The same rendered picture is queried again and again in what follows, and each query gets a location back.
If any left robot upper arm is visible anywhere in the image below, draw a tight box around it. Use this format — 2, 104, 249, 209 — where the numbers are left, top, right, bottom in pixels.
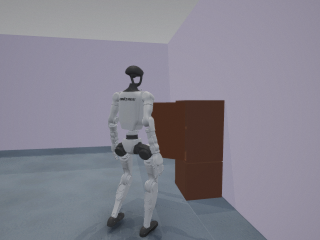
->
108, 92, 121, 124

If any right robot forearm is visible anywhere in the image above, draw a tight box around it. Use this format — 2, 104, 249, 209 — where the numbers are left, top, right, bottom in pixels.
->
145, 117, 160, 154

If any cupboard door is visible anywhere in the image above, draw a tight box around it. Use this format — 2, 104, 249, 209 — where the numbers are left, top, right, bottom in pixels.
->
151, 102, 186, 161

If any robot right hand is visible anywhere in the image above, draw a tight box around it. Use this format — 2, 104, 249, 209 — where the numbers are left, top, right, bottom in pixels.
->
150, 153, 164, 179

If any robot left hand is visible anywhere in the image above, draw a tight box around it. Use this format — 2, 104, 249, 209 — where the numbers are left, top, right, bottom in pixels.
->
111, 142, 119, 160

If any left robot forearm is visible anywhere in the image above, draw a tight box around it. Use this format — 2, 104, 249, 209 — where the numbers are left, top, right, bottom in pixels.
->
108, 120, 119, 144

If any right robot thigh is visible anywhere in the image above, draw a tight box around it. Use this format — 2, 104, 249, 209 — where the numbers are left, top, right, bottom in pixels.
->
137, 143, 158, 193

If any right robot upper arm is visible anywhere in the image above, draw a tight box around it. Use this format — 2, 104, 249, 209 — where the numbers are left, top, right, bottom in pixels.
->
141, 91, 155, 127

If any robot torso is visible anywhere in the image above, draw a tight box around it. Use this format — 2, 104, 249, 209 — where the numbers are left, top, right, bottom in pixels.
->
118, 89, 144, 155

